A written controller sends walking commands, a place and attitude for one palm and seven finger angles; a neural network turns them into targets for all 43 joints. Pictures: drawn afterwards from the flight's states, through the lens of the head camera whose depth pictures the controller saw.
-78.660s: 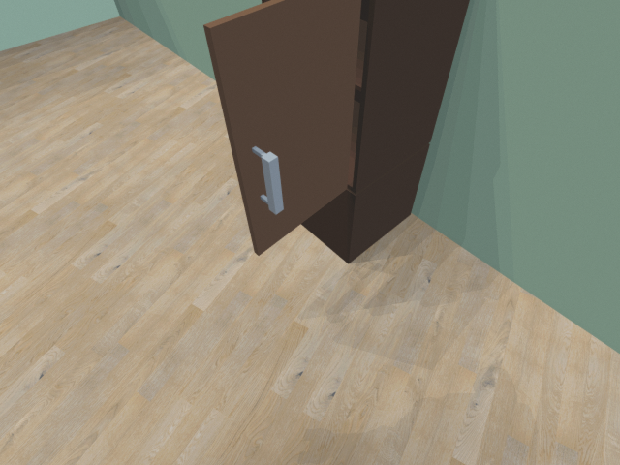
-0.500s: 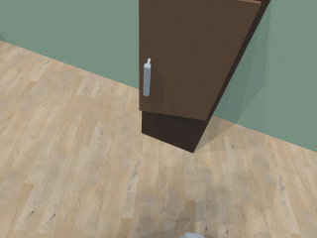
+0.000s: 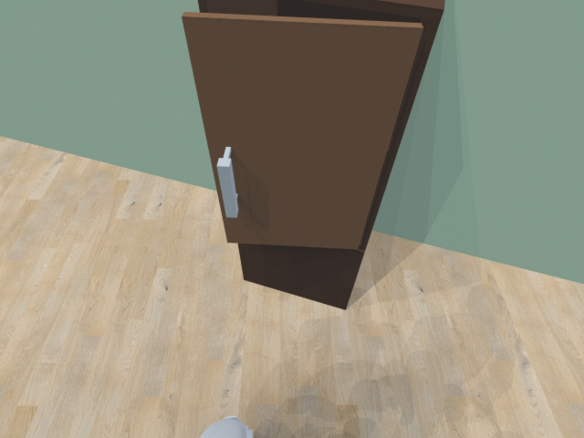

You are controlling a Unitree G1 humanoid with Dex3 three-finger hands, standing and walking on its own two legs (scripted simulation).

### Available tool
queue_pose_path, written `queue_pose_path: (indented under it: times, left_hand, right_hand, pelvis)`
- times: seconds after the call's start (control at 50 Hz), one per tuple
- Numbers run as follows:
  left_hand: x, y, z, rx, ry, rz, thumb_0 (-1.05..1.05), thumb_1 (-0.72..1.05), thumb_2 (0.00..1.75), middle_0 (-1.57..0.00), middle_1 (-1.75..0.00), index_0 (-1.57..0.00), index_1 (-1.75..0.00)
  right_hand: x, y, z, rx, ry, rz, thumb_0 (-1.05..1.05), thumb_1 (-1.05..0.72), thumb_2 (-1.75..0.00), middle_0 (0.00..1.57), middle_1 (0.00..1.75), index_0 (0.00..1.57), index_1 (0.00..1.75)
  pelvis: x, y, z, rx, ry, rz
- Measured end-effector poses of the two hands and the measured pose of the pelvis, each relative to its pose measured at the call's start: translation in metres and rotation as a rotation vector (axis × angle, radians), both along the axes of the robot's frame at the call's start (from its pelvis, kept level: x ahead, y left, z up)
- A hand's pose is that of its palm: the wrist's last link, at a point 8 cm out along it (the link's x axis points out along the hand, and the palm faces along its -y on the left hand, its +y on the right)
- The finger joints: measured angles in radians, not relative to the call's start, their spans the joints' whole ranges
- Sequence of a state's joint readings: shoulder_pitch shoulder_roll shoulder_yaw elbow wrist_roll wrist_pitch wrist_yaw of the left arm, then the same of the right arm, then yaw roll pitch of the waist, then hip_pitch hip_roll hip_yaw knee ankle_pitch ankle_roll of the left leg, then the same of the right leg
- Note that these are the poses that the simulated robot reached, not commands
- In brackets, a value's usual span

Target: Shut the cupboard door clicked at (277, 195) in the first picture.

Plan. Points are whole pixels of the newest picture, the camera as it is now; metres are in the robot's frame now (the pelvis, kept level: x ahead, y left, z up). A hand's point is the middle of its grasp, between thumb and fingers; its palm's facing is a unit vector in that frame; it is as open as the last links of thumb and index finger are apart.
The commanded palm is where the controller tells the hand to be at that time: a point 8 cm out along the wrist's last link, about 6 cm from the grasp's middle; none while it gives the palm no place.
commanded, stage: take the last steps up to it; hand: left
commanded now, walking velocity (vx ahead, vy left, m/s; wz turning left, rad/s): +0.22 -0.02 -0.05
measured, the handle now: (230, 182) +0.62 +0.17 -0.08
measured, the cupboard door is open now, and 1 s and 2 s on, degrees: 15 15 15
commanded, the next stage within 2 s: come to a stop and stand still in 0.22 s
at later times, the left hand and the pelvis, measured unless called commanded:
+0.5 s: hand (210, 389) +0.22 +0.15 -0.16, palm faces -0.02 -0.97 -0.24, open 7.3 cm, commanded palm none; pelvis +0.15 -0.03 +0.00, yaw -2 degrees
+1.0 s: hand (164, 429) +0.16 +0.21 -0.18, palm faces +0.06 -0.97 -0.22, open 7.4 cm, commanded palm none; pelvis +0.12 +0.01 +0.00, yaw -1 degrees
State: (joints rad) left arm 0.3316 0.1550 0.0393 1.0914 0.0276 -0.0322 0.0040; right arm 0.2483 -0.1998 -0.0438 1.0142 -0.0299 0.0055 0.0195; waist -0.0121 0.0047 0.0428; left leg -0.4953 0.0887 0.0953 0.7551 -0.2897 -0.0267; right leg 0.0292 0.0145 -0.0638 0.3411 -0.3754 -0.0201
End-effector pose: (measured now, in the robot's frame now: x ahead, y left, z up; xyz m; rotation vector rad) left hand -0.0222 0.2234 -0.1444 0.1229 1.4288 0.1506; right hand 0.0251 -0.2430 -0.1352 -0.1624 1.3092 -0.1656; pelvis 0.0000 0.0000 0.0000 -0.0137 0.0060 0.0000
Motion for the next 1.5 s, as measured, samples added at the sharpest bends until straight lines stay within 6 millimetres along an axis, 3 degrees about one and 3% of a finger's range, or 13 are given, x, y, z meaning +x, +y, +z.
queue_pose_path:
  times: [0.06,0.12,0.26,0.38,0.46,0.58,0.66,0.74,0.86,1.02,1.2,1.38,1.5]
  left_hand:
    - [0.001,0.006,-0.015,-0.020,0.065,0.028,0.00,0.91,0.90,-0.20,-0.30,-0.20,-0.30]
    - [0.017,0.013,-0.022,-0.025,0.103,0.019,0.01,0.91,0.90,-0.20,-0.30,-0.20,-0.30]
    - [0.114,0.018,0.002,0.001,-0.044,-0.033,0.01,0.91,0.90,-0.19,-0.30,-0.20,-0.30]
    - [0.194,0.001,0.017,0.033,-0.176,-0.063,0.00,0.91,0.90,-0.19,-0.30,-0.20,-0.30]
    - [0.225,-0.020,0.012,0.059,-0.203,-0.082,0.00,0.91,0.90,-0.19,-0.30,-0.20,-0.30]
    - [0.250,-0.038,0.019,0.067,-0.186,-0.089,0.00,0.92,0.90,-0.20,-0.30,-0.20,-0.30]
    - [0.250,-0.035,0.021,0.073,-0.191,-0.061,0.00,0.92,0.90,-0.20,-0.30,-0.20,-0.30]
    - [0.237,-0.021,0.020,0.079,-0.172,-0.042,0.00,0.91,0.90,-0.20,-0.30,-0.20,-0.30]
    - [0.209,0.013,0.003,0.069,-0.146,-0.018,0.00,0.90,0.90,-0.20,-0.30,-0.20,-0.30]
    - [0.170,0.037,0.001,0.056,-0.079,0.017,0.00,0.91,0.90,-0.19,-0.30,-0.20,-0.30]
    - [0.129,0.021,0.013,0.063,0.018,-0.027,0.00,0.91,0.90,-0.19,-0.30,-0.20,-0.30]
    - [0.134,-0.003,0.008,0.011,-0.026,-0.046,0.01,0.91,0.90,-0.19,-0.30,-0.20,-0.30]
    - [0.139,0.002,0.006,0.013,-0.060,-0.086,0.02,0.92,0.90,-0.20,-0.30,-0.20,-0.30]
  right_hand:
    - [0.042,0.011,-0.006,-0.013,-0.050,0.030,0.00,-0.91,-0.90,0.20,0.30,0.20,0.30]
    - [0.068,0.022,-0.008,-0.021,-0.093,0.032,0.00,-0.91,-0.90,0.20,0.30,0.20,0.30]
    - [0.074,0.026,0.002,-0.004,-0.028,-0.007,0.00,-0.93,-0.90,0.20,0.30,0.20,0.30]
    - [0.076,0.013,-0.006,0.041,0.070,-0.037,0.00,-0.92,-0.90,0.20,0.30,0.20,0.30]
    - [0.091,-0.001,-0.022,0.073,0.103,-0.068,0.00,-0.91,-0.90,0.20,0.30,0.20,0.30]
    - [0.122,-0.016,-0.016,0.069,0.104,-0.080,0.00,-0.91,-0.90,0.20,0.30,0.20,0.30]
    - [0.143,-0.025,-0.009,0.033,0.093,-0.043,0.00,-0.91,-0.90,0.20,0.30,0.20,0.30]
    - [0.165,-0.028,-0.002,0.000,0.037,-0.009,0.00,-0.91,-0.90,0.20,0.30,0.20,0.30]
    - [0.180,-0.012,0.005,-0.044,-0.075,0.025,0.00,-0.91,-0.90,0.20,0.30,0.20,0.30]
    - [0.156,0.023,0.010,-0.029,-0.042,0.062,0.00,-0.91,-0.90,0.20,0.30,0.20,0.30]
    - [0.136,0.028,-0.006,0.040,-0.036,-0.009,0.00,-0.92,-0.90,0.20,0.30,0.20,0.30]
    - [0.088,0.018,0.000,0.020,0.044,-0.043,0.00,-0.92,-0.90,0.20,0.30,0.20,0.30]
    - [0.060,0.012,0.002,0.004,0.087,-0.053,0.00,-0.91,-0.90,0.20,0.30,0.20,0.30]
  pelvis:
    - [0.026,0.009,-0.012,-0.007,-0.006,-0.004]
    - [0.044,0.015,-0.016,0.010,-0.017,-0.025]
    - [0.080,0.012,0.003,0.013,-0.015,-0.033]
    - [0.114,-0.007,0.006,0.029,-0.014,-0.028]
    - [0.138,-0.027,-0.004,0.053,-0.014,-0.043]
    - [0.154,-0.040,0.004,0.045,0.004,-0.023]
    - [0.149,-0.038,0.008,0.056,0.006,-0.018]
    - [0.141,-0.028,0.009,0.051,0.006,-0.012]
    - [0.130,-0.005,-0.001,0.018,-0.005,-0.010]
    - [0.119,0.010,0.004,0.018,-0.012,-0.017]
    - [0.110,0.009,0.006,0.027,0.003,-0.040]
    - [0.105,0.003,0.010,0.023,-0.030,-0.043]
    - [0.100,0.002,0.008,0.016,-0.025,-0.033]
